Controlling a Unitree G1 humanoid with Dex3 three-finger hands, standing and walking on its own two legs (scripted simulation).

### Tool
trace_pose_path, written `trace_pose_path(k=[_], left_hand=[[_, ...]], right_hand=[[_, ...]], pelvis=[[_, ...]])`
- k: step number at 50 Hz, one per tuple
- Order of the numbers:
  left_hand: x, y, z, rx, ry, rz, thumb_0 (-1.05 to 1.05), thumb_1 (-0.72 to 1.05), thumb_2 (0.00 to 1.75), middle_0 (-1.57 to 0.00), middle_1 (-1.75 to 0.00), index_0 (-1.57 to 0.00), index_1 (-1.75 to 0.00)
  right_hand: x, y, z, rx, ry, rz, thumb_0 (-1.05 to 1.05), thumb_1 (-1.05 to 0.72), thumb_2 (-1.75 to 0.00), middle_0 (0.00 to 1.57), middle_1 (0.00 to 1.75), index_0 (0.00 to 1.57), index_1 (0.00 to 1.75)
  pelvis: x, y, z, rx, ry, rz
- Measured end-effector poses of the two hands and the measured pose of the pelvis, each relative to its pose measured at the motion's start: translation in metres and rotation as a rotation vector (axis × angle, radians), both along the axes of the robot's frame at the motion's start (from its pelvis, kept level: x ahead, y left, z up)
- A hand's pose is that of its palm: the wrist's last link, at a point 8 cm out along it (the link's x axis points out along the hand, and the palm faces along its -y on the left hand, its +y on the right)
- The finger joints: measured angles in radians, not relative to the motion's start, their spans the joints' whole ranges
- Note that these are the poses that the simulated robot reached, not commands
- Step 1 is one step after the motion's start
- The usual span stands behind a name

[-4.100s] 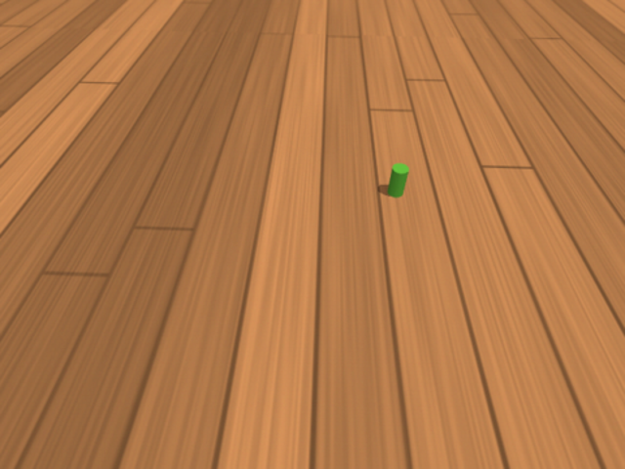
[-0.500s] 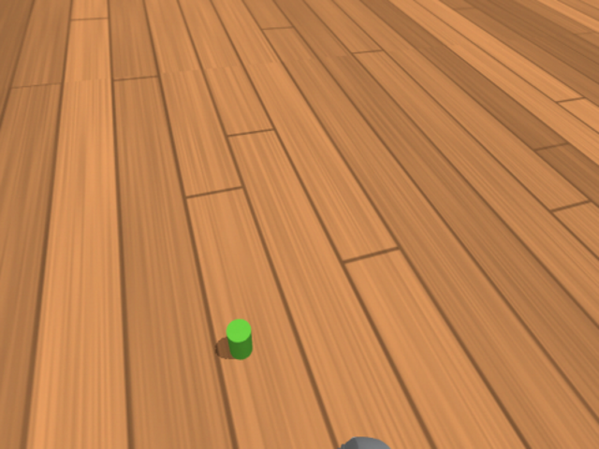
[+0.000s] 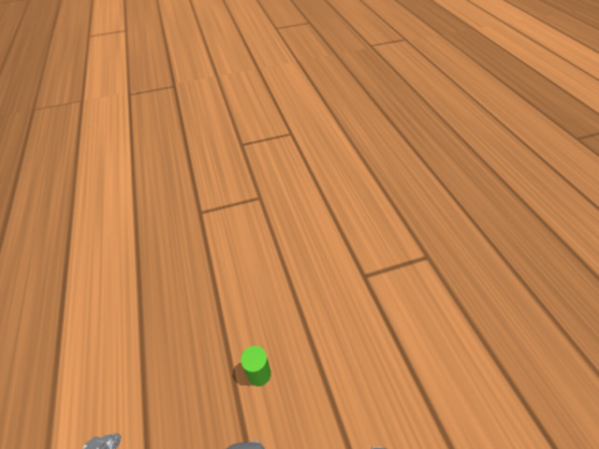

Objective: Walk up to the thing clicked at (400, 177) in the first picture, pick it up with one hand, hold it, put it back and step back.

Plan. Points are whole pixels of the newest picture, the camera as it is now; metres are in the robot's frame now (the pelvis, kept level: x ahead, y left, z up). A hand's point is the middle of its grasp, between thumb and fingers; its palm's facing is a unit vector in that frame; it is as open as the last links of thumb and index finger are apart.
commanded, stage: walk up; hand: left
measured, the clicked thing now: (256, 366) +0.44 +0.18 -0.68
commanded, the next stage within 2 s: stand in 1.34 s
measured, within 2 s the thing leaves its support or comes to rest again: neither
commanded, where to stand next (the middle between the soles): +0.09 +0.00 m, yaw -1 degrees
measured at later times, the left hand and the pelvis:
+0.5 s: hand out of the picture +0.10 +0.26 -0.14, palm faces +0.01 -0.94 -0.34, open 7.4 cm; pelvis +0.04 +0.01 +0.02, yaw +1 degrees
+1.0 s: hand out of the picture +0.12 +0.25 -0.13, palm faces -0.01 -0.94 -0.33, open 7.4 cm; pelvis +0.04 +0.00 +0.03, yaw +1 degrees
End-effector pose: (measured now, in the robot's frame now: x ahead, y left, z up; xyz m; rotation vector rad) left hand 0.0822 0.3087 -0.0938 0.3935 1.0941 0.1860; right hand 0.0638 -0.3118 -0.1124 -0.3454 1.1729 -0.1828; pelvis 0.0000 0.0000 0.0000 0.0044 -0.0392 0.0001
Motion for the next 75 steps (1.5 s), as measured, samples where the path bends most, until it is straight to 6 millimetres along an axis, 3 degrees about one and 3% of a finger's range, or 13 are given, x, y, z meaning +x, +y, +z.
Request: trace_pose_path(k=[4,10,20,27,33,52,75], left_hand=[[0.007,0.007,-0.015,-0.029,0.025,0.039,0.01,0.9,0.9,-0.21,-0.3,-0.21,-0.3],[0.005,0.004,-0.021,-0.068,0.08,0.062,0.01,0.9,0.9,-0.21,-0.3,-0.2,-0.3],[0.003,0.0,-0.013,-0.071,0.147,0.106,0.01,0.9,0.9,-0.21,-0.3,-0.2,-0.3],[0.015,-0.001,-0.003,-0.058,0.133,0.115,0.01,0.9,0.9,-0.21,-0.3,-0.2,-0.3],[0.024,-0.004,0.001,-0.056,0.119,0.106,0.01,0.9,0.9,-0.21,-0.3,-0.2,-0.3],[0.036,-0.013,-0.002,-0.074,0.126,0.089,0.01,0.9,0.9,-0.21,-0.3,-0.2,-0.3],[0.039,-0.011,-0.001,-0.066,0.116,0.083,0.01,0.91,0.9,-0.21,-0.3,-0.2,-0.3]], right_hand=[[0.007,0.007,0.003,-0.026,-0.002,-0.014,0.01,-0.9,-0.9,0.2,0.3,0.2,0.3],[0.028,0.017,0.014,-0.018,0.012,-0.003,0.01,-0.9,-0.9,0.2,0.3,0.2,0.3],[0.074,0.025,0.02,0.013,-0.014,0.022,0.01,-0.9,-0.9,0.2,0.3,0.2,0.3],[0.091,0.025,0.023,0.025,-0.035,0.018,0.01,-0.9,-0.9,0.2,0.3,0.2,0.3],[0.087,0.023,0.023,0.03,-0.021,0.003,0.01,-0.9,-0.9,0.2,0.3,0.2,0.3],[0.041,0.015,0.017,0.02,0.089,-0.057,0.01,-0.9,-0.9,0.2,0.3,0.2,0.3],[0.062,0.019,0.021,0.021,0.041,-0.036,0.01,-0.9,-0.9,0.2,0.3,0.2,0.3]], pelvis=[[0.007,0.008,-0.003,0.003,-0.009,0.001],[0.019,0.009,0.006,-0.016,-0.003,0.006],[0.033,0.007,0.018,-0.013,0.003,0.014],[0.037,0.005,0.023,-0.009,0.0,0.015],[0.038,0.004,0.025,-0.008,0.001,0.014],[0.043,0.002,0.027,-0.006,0.005,0.015],[0.048,0.001,0.027,-0.007,0.008,0.014]])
